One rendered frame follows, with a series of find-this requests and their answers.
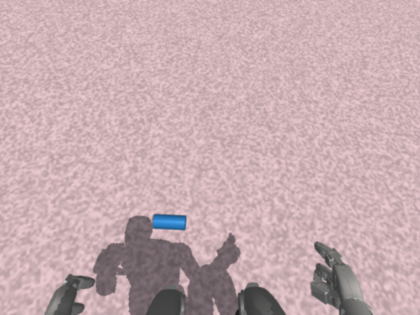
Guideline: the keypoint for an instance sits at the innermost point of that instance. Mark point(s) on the left robot hand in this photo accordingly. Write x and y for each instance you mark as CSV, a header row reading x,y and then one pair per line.
x,y
63,300

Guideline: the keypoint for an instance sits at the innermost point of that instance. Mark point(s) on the can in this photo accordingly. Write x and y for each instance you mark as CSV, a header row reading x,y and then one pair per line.
x,y
171,222

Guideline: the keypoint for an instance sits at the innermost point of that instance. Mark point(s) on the right robot hand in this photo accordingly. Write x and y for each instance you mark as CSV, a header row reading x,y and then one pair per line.
x,y
341,285

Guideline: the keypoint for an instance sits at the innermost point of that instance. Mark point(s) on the right robot arm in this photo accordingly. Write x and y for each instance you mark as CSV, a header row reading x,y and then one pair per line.
x,y
355,307

